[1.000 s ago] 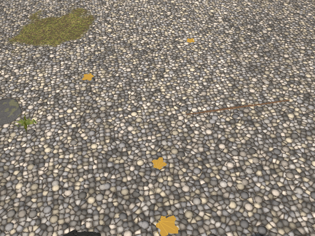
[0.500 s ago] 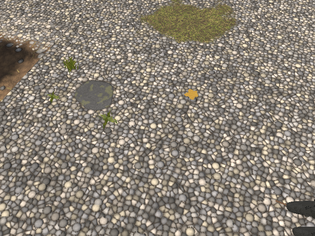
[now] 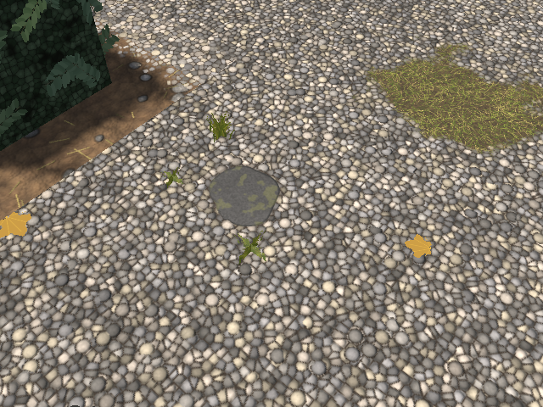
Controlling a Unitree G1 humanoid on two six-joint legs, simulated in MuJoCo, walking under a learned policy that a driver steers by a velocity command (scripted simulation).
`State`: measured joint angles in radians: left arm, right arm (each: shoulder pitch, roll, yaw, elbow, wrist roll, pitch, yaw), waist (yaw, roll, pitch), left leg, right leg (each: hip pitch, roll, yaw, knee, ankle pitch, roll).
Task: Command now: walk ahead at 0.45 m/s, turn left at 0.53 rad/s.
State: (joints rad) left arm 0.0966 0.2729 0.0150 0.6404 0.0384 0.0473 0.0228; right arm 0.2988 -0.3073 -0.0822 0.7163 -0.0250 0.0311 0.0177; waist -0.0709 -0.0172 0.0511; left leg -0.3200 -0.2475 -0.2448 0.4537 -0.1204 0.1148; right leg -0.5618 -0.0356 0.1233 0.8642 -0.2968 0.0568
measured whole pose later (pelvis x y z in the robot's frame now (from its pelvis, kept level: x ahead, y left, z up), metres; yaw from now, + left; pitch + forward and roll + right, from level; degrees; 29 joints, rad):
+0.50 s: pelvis +0.22 -0.04 +0.00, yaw +9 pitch +4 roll +1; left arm 0.56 0.27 0.04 0.87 0.03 -0.09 -0.01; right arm 0.06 -0.30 -0.03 0.65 -0.04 -0.02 0.08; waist 0.11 0.04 -0.03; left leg -0.71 0.00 0.01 0.75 -0.07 0.06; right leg 0.15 0.01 -0.04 0.12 -0.34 -0.03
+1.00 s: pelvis +0.51 +0.04 +0.00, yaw +16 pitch +0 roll +2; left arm 0.17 0.23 0.01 0.82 0.03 -0.03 0.01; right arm 0.32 -0.23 -0.01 0.93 0.00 -0.06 -0.01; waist -0.04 -0.04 0.07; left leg -0.03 -0.13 0.01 0.35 -0.32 0.10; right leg -0.51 -0.02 -0.03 0.62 -0.04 -0.04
